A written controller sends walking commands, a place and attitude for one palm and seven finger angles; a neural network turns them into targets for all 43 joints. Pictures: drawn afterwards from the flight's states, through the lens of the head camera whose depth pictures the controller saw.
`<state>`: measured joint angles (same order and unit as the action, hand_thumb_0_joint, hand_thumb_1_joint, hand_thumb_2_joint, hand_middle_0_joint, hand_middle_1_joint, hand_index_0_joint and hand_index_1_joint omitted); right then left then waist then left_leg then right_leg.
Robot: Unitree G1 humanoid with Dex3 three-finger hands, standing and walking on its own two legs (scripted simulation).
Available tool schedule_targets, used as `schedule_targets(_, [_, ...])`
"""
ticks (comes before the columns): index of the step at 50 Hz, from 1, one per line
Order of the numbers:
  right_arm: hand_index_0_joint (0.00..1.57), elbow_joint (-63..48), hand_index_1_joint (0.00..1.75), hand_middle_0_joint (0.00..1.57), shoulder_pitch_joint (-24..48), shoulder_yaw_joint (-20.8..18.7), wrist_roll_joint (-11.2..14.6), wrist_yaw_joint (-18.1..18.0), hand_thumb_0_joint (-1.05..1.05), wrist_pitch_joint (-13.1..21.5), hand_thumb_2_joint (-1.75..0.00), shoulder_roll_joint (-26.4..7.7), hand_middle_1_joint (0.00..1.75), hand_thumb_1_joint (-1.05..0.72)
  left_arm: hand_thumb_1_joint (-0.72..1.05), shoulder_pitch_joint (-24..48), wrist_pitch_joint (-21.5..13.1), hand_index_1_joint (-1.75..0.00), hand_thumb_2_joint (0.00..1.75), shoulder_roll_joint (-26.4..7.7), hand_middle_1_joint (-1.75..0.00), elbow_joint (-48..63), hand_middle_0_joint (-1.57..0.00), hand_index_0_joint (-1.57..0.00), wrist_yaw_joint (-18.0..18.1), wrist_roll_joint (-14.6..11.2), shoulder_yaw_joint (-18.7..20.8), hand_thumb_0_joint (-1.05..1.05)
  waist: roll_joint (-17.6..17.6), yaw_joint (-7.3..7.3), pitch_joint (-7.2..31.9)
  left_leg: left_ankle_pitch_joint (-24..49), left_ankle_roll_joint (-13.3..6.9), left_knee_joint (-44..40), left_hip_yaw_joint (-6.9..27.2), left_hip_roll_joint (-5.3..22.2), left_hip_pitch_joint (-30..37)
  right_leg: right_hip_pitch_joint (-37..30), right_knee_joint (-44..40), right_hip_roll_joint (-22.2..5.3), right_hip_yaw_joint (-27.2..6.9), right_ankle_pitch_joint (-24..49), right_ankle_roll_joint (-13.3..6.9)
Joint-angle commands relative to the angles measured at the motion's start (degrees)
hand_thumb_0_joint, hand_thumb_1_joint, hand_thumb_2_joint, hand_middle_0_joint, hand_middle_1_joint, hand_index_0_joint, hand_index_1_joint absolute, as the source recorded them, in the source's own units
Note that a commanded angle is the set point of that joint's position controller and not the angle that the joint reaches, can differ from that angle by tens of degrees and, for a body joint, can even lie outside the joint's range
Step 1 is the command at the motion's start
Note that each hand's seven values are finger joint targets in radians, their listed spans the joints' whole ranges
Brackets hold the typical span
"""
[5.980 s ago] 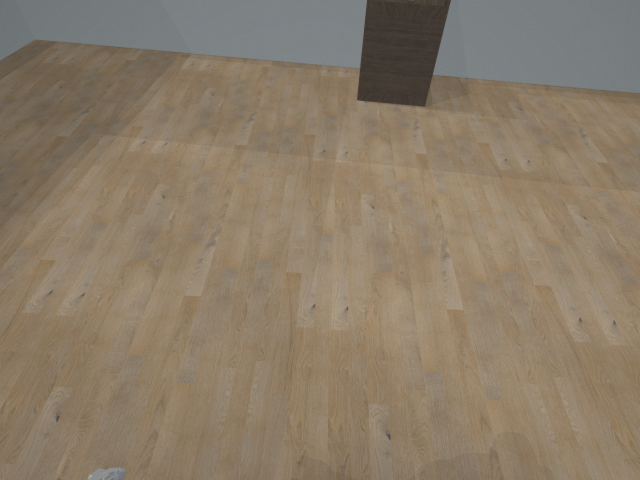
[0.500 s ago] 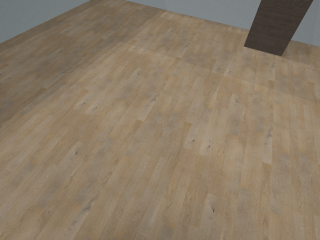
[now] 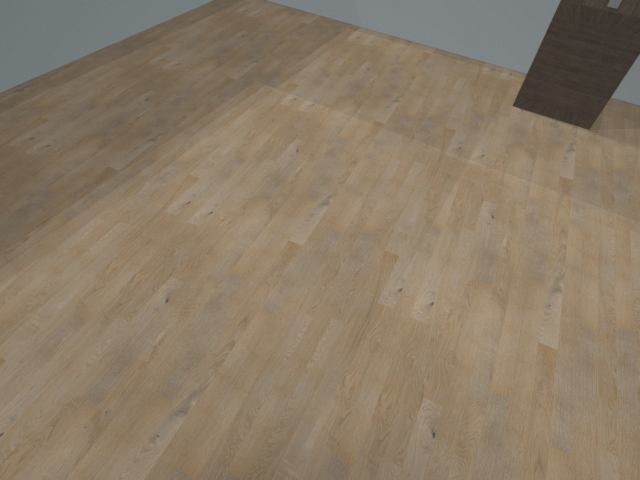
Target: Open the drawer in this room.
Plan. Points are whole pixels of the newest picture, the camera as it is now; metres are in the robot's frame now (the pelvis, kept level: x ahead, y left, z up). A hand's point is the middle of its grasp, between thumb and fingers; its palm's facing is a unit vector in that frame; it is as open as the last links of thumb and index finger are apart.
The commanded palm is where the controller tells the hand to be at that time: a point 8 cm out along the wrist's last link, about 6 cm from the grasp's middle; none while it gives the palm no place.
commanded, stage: turn or walk to find it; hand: left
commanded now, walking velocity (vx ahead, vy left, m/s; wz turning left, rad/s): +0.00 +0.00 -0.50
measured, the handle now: out of the picture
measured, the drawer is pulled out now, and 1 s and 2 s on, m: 0.00 0.00 0.00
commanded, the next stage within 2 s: stand and wait in 0.24 s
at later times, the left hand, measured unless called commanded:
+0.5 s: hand out of the picture +0.05 +0.18 -0.18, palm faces -0.11 -0.98 -0.19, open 7.4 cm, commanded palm none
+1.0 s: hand out of the picture +0.07 +0.23 -0.16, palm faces -0.08 -0.95 -0.29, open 7.4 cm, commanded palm none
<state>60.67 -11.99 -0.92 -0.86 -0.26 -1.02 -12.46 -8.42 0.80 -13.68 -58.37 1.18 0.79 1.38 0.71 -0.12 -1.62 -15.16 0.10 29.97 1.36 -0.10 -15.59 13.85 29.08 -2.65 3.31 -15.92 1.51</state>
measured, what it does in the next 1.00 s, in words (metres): stands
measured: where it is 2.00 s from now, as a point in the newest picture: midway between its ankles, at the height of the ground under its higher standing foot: outside the picture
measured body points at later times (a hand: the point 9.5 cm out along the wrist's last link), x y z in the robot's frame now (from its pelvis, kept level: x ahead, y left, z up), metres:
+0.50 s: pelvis +0.00 +0.00 +0.00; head +0.03 +0.01 +0.45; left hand +0.06 +0.24 -0.16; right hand +0.01 -0.26 -0.15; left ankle +0.01 +0.12 -0.74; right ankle -0.01 -0.13 -0.74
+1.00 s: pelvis +0.00 +0.01 +0.01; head +0.01 +0.01 +0.46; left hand +0.07 +0.28 -0.14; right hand +0.03 -0.27 -0.14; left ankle +0.01 +0.12 -0.74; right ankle -0.01 -0.13 -0.74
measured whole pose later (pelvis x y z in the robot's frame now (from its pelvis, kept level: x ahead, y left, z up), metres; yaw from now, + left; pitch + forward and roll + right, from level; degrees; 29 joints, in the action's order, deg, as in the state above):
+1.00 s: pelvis +0.00 +0.01 +0.01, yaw -4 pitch -1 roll +0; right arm 64.4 -10.2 -1.0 -0.4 -0.2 0.8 -15.2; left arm -10.1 -0.4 -16.5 -63.4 0.3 0.9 0.5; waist 0.2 0.1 -2.0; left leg -12.9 -0.3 23.5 -2.8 0.7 -9.2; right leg 9.5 23.2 -1.8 -0.7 -12.3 1.8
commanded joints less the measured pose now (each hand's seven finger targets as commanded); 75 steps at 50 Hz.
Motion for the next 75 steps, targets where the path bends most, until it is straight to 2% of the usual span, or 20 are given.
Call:
schedule_targets(1, [0.20,-2.5,0.30,0.20,-0.2,-1.7,0.1,-0.5,0.00,1.7,-0.90,-9.1,0.30,-0.90,0.90,-3.0,-1.8,-0.30,0.90,-8.1,-0.30,1.0,-0.20,-0.20,0.3,0.1,0.7,0.00,0.4,-0.06,5.4,12.3,-1.0,-5.2,3.6,5.9,4.9,-2.9,-6.1,-5.4,-6.4,10.7,-2.3])
schedule_targets(2, [0.20,-2.1,0.30,0.20,0.5,-1.9,0.2,-0.6,0.00,2.1,-0.90,-10.9,0.30,-0.90,0.90,-1.2,-2.2,-0.30,0.90,-9.8,-0.30,0.9,-0.20,-0.20,0.1,0.2,0.9,0.00,0.1,-0.33,4.2,11.8,-1.2,-6.8,3.8,6.3,5.5,-2.7,-7.2,-4.9,-6.4,10.2,-2.5])
schedule_targets(3, [0.20,-1.7,0.30,0.20,1.0,-2.0,0.2,-0.7,0.00,2.3,-0.90,-11.1,0.30,-0.90,0.90,-1.0,-2.3,-0.30,0.90,-9.8,-0.30,0.6,-0.20,-0.20,0.0,0.2,1.0,0.00,-0.1,-0.26,3.4,12.2,-1.2,-7.1,3.5,6.7,6.2,-2.6,-7.6,-4.7,-6.7,11.1,-2.5])
schedule_targets(5, [0.20,-1.0,0.30,0.20,0.0,-1.3,0.2,-1.0,0.00,1.9,-0.90,-7.4,0.30,-0.90,0.90,-2.7,-1.3,-0.30,0.90,-6.4,-0.30,-0.4,-0.20,-0.20,0.1,0.0,0.4,0.00,-0.1,-0.37,1.7,11.5,-0.7,-6.6,1.7,7.0,6.2,-1.2,-7.1,-4.2,-7.3,12.2,-2.0])
schedule_targets(6, [0.20,-1.0,0.30,0.20,-0.3,-1.3,0.3,-1.2,0.00,1.5,-0.90,-6.9,0.30,-0.90,0.90,-3.6,-0.8,-0.30,0.90,-6.0,-0.30,-0.7,-0.20,-0.20,0.1,0.1,0.5,0.00,-0.2,-0.37,0.5,10.4,-0.6,-6.1,1.1,7.0,6.1,0.0,-6.7,-3.9,-8.1,12.3,-2.1])
schedule_targets(10, [0.20,-3.2,0.30,0.20,0.6,-2.3,0.2,-1.6,0.00,0.7,-0.90,-7.9,0.30,-0.90,0.90,-4.5,0.3,-0.30,0.90,-6.7,-0.30,1.0,-0.20,-0.20,-0.4,0.4,1.7,0.00,0.6,-0.34,-1.4,4.1,-1.1,-5.3,0.0,8.2,4.2,4.1,-4.9,-3.0,-10.0,9.2,-2.4])
schedule_targets(13, [0.20,-4.9,0.30,0.20,1.4,-2.8,0.1,-1.6,0.00,0.7,-0.90,-8.3,0.30,-0.90,0.90,-5.5,0.6,-0.30,0.90,-6.5,-0.30,2.2,-0.20,-0.20,-0.7,0.6,2.2,0.00,0.0,-0.20,0.2,1.2,-1.6,-4.5,-0.2,8.9,3.6,5.2,-3.4,-2.3,-10.9,7.8,-2.5])
schedule_targets(15, [0.20,-5.0,0.30,0.20,1.6,-2.8,0.1,-1.6,0.00,1.0,-0.90,-7.8,0.30,-0.90,0.90,-6.5,0.3,-0.30,0.90,-5.9,-0.30,2.3,-0.20,-0.20,-0.6,0.6,2.1,0.00,-0.6,0.19,2.3,2.5,-1.9,-4.1,-0.2,9.0,3.8,4.0,-2.4,-2.2,-10.7,9.7,-2.5])
schedule_targets(20, [0.20,-4.2,0.30,0.20,0.1,-2.2,0.2,-1.4,0.00,1.5,-0.90,-5.6,0.30,-0.90,0.90,-7.0,-0.5,-0.30,0.90,-6.3,-0.30,1.7,-0.20,-0.20,-0.2,0.5,1.8,0.00,2.4,-0.15,4.4,3.8,-0.6,-0.5,-2.9,6.3,3.6,1.5,-4.7,-4.7,-14.1,13.0,-3.9])
schedule_targets(21, [0.20,-3.8,0.30,0.20,-0.7,-2.0,0.3,-1.4,0.00,1.5,-0.90,-5.5,0.30,-0.90,0.90,-6.7,-0.5,-0.30,0.90,-6.3,-0.30,1.6,-0.20,-0.20,-0.1,0.5,1.7,0.00,2.7,-0.40,4.5,4.4,-0.4,-0.7,-2.8,6.2,4.1,1.6,-4.8,-4.6,-13.9,13.3,-4.0])
schedule_targets(24, [0.20,-2.5,0.30,0.20,-1.1,-1.8,0.2,-1.3,0.00,1.9,-0.90,-5.9,0.30,-0.90,0.90,-5.9,-0.5,-0.30,0.90,-5.5,-0.30,1.3,-0.20,-0.20,0.0,0.3,1.2,0.00,-1.9,-0.03,2.5,5.7,-1.1,-4.9,-0.6,8.0,4.2,2.1,-3.6,-2.6,-10.8,11.3,-2.9])
schedule_targets(27, [0.20,-1.5,0.30,0.20,-1.3,-1.8,0.3,-1.3,0.00,2.4,-0.90,-6.9,0.30,-0.90,0.90,-6.0,-0.8,-0.30,0.90,-5.2,-0.30,0.6,-0.20,-0.20,0.1,0.2,1.0,0.00,-3.7,0.56,2.4,7.8,-1.8,-7.5,0.8,9.3,3.7,-0.3,-2.7,-1.6,-8.4,12.1,-2.1])
schedule_targets(32, [0.20,-0.1,0.30,0.20,-1.6,-1.9,0.3,-1.3,0.00,2.8,-0.90,-7.8,0.30,-0.90,0.90,-4.7,-1.3,-0.30,0.90,-6.5,-0.30,-0.5,-0.20,-0.20,0.2,0.2,0.9,0.00,-3.4,0.73,0.2,6.6,-1.7,-9.3,0.9,8.6,3.3,-1.4,-5.0,-2.3,-8.6,11.5,-2.2])
schedule_targets(34, [0.20,0.3,0.30,0.20,-0.6,-2.2,0.4,-1.1,0.00,3.3,-0.90,-10.6,0.30,-0.90,0.90,-3.4,-2.1,-0.30,0.90,-9.2,-0.30,-0.8,-0.20,-0.20,0.1,0.1,1.1,0.00,-2.0,0.81,0.8,6.3,-1.9,-10.6,1.7,8.0,3.7,-3.2,-6.9,-2.9,-8.5,10.3,-2.6])
schedule_targets(35, [0.20,0.4,0.30,0.20,0.0,-2.3,0.4,-1.0,0.00,3.3,-0.90,-10.7,0.30,-0.90,0.90,-2.7,-2.2,-0.30,0.90,-9.5,-0.30,-1.0,-0.20,-0.20,0.2,0.1,1.2,0.00,-1.8,0.78,0.2,6.6,-1.9,-10.7,2.0,7.9,3.7,-3.2,-7.1,-3.3,-8.2,9.9,-2.5])
schedule_targets(38, [0.20,0.7,0.30,0.20,-0.7,-1.7,0.3,-0.7,0.00,2.8,-0.90,-8.6,0.30,-0.90,0.90,-3.3,-1.6,-0.30,0.90,-7.4,-0.30,-1.3,-0.20,-0.20,0.4,0.0,0.8,0.00,-2.1,0.78,0.0,7.1,-1.8,-11.0,2.6,7.9,3.1,-3.1,-6.4,-3.4,-6.8,8.6,-1.7])
schedule_targets(45, [0.20,0.7,0.30,0.20,1.5,-2.3,0.4,-0.6,0.00,2.9,-0.90,-12.9,0.30,-0.90,0.90,-0.8,-2.5,-0.30,0.90,-11.5,-0.30,-1.3,-0.20,-0.20,0.0,0.1,0.9,0.00,0.5,0.26,1.0,8.2,-1.8,-11.1,2.5,7.6,6.6,-2.9,-9.3,-4.2,-7.7,9.1,-2.2])
schedule_targets(53, [0.20,0.0,0.30,0.20,6.1,-2.1,0.4,-0.3,0.00,2.8,-0.90,-16.8,0.30,-0.90,0.90,1.1,-2.7,-0.30,0.90,-15.1,-0.30,-2.0,-0.20,-0.20,-0.4,0.2,0.9,0.00,0.3,0.01,0.3,5.5,-1.6,-13.2,2.8,7.6,8.0,-2.7,-12.6,-4.6,-8.7,6.1,-2.1])
schedule_targets(64, [0.20,-0.6,0.30,0.20,9.6,-1.3,0.3,-0.2,0.00,2.9,-0.90,-19.7,0.30,-0.90,0.90,2.4,-2.7,-0.30,0.90,-17.6,-0.30,-2.9,-0.20,-0.20,-0.9,0.0,0.5,0.00,-1.6,0.09,3.0,10.3,-1.5,-13.6,2.8,8.0,11.0,-5.4,-13.6,-5.2,-8.1,11.0,-2.2])
schedule_targets(75, [0.20,-0.6,0.30,0.20,9.5,-1.0,0.4,-0.5,0.00,3.2,-0.90,-20.1,0.30,-0.90,0.90,3.5,-2.8,-0.30,0.90,-17.9,-0.30,-2.5,-0.20,-0.20,-0.7,-0.2,0.6,0.00,-1.0,0.21,4.5,18.1,-1.2,-13.0,2.3,8.3,12.4,-8.7,-12.6,-5.6,-7.0,18.2,-2.4])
